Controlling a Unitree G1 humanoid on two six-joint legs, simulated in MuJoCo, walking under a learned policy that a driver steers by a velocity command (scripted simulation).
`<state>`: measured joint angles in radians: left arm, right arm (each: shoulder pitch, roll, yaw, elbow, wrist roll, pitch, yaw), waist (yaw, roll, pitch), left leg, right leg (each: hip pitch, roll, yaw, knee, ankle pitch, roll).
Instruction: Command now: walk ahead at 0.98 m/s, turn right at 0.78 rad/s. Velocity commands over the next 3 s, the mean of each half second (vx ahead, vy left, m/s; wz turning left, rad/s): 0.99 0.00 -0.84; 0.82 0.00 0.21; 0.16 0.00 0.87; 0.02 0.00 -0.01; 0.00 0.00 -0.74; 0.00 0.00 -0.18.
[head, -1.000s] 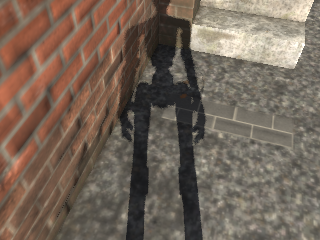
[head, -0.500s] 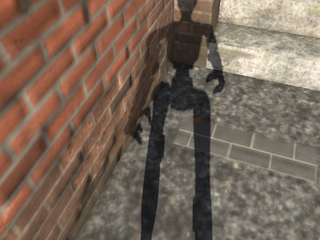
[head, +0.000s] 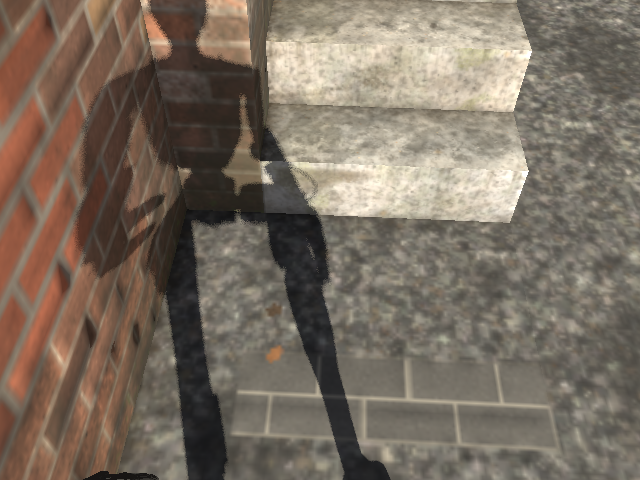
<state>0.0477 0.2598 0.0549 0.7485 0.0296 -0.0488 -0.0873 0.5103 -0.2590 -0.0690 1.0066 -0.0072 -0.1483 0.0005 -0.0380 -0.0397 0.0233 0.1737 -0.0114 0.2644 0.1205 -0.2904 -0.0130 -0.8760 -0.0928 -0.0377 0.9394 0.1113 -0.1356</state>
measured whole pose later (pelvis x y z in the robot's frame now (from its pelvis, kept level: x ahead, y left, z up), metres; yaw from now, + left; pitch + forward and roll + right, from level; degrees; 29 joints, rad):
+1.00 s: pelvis +0.89 -0.28 -0.02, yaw -15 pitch +0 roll +2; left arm -0.07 0.22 -0.04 0.64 0.06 -0.11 0.01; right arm 0.52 -0.25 -0.06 0.91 0.04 -0.06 -0.01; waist -0.13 -0.02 0.07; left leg -0.16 -0.14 -0.15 0.85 -0.48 0.03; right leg -0.48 -0.01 0.06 0.51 0.06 -0.01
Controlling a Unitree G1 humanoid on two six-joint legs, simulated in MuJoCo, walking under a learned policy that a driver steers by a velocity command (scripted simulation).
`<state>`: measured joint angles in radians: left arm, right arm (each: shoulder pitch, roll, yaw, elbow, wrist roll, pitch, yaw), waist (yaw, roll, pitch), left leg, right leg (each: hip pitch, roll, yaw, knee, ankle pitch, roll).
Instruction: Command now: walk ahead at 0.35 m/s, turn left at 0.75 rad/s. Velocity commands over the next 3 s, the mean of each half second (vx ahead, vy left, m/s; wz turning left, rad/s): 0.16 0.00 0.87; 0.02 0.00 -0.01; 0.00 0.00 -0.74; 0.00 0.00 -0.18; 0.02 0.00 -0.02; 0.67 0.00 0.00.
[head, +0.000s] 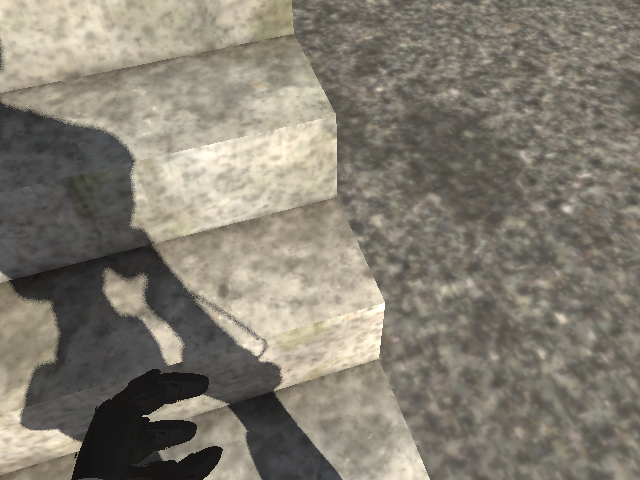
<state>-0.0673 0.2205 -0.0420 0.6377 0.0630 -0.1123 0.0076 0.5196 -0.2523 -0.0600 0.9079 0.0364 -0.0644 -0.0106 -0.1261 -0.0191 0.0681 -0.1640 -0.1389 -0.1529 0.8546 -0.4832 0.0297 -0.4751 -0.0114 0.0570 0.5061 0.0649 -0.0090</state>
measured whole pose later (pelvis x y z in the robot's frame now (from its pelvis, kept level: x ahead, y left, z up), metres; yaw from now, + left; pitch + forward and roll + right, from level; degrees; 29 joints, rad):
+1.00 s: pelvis +0.09 +0.01 +0.01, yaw +23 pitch +2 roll +1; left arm 0.19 0.22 0.05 0.60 0.03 0.04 0.04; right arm 0.08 -0.23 -0.02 0.60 -0.03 0.03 -0.07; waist 0.04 0.04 -0.01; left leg -0.57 -0.04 -0.06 1.29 -0.52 -0.15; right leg -0.39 0.04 0.06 0.60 -0.26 -0.04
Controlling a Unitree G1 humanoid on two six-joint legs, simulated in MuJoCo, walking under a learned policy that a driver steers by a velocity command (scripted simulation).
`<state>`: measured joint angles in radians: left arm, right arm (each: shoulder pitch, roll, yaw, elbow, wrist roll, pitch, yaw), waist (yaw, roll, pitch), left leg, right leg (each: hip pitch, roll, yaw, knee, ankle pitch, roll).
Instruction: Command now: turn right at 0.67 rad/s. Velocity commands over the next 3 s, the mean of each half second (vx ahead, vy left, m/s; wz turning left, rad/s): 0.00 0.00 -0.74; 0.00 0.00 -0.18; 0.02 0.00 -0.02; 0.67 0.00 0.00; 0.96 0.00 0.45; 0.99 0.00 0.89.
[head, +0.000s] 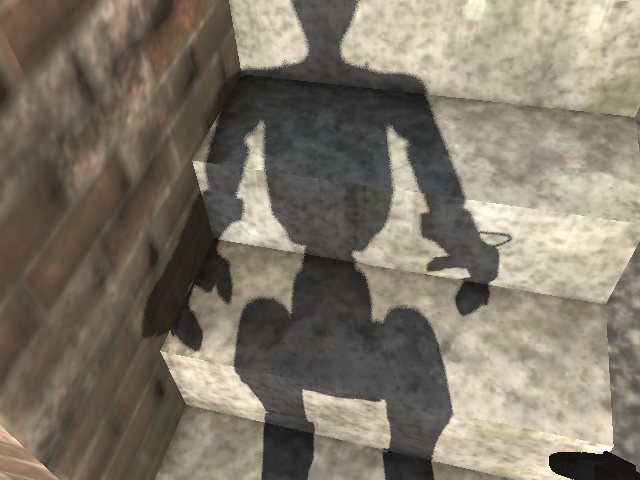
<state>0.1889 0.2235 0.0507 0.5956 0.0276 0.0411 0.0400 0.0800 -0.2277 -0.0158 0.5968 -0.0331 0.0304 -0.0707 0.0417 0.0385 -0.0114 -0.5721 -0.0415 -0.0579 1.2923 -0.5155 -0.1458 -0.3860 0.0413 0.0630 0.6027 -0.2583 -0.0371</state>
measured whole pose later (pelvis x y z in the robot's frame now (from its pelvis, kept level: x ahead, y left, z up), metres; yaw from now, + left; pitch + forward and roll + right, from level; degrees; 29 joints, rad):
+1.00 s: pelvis -0.10 +0.08 +0.01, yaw -26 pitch -1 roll +0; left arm 0.22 0.20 0.02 0.69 0.01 0.04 0.02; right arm 0.24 -0.22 -0.03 0.82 -0.03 -0.08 -0.01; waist -0.04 -0.01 0.01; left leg -0.27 0.03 0.15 0.44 -0.16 0.04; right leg -0.16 0.01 0.02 0.47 -0.30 -0.01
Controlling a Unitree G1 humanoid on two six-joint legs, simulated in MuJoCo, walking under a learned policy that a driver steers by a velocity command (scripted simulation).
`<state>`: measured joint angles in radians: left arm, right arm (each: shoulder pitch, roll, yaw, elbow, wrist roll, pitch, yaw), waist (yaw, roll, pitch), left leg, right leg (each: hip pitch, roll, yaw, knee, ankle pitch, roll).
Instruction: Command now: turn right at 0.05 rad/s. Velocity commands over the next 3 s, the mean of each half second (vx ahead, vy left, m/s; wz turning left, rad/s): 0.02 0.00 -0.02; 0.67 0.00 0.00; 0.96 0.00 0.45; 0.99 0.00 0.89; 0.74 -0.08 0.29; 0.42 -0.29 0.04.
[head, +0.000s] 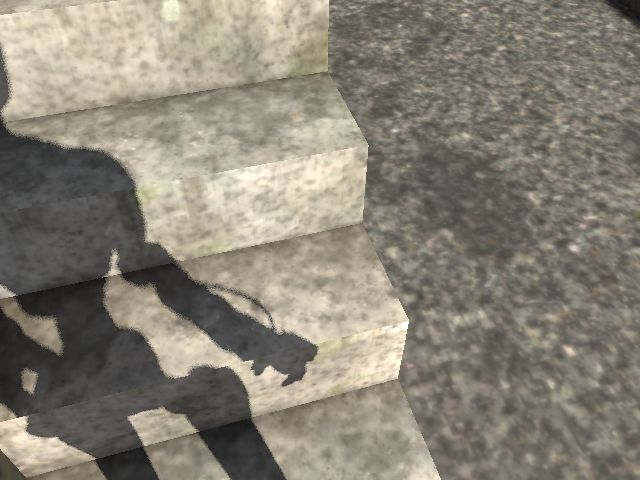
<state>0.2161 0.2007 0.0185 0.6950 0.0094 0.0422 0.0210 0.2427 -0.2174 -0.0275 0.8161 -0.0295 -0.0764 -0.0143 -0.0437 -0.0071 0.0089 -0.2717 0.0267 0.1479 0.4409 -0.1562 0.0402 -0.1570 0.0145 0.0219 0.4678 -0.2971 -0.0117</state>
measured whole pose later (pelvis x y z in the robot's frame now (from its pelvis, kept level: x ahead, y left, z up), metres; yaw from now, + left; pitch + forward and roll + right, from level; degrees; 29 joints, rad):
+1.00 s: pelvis +0.16 +0.02 +0.00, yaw +0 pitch +3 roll +1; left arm 0.14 0.20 0.03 0.71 0.05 -0.02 -0.01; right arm 0.49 -0.19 -0.02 1.01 -0.02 -0.13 0.00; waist -0.04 -0.05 -0.06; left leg -0.01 -0.06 0.06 0.25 -0.29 0.07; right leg -0.95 -0.04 0.00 1.72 -0.29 -0.04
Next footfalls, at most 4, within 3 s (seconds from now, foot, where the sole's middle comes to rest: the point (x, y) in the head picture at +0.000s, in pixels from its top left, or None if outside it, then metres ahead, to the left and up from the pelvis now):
1.20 right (398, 438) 0.53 -0.14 -0.58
1.68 left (290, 290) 0.73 0.05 -0.39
2.08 right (374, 281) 0.74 -0.10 -0.39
2.26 left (246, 149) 0.89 0.12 -0.19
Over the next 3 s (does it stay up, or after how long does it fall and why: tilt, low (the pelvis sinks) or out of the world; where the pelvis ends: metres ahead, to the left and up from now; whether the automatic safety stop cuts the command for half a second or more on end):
stays up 1.12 0.20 0.76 its command is cut before an obstacle after 2.1 s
